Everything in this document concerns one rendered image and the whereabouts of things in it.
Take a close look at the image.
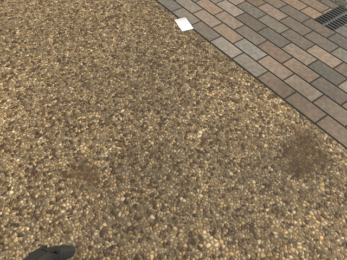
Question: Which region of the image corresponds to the left robot hand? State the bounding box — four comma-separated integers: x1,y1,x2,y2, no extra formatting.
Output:
23,245,75,260

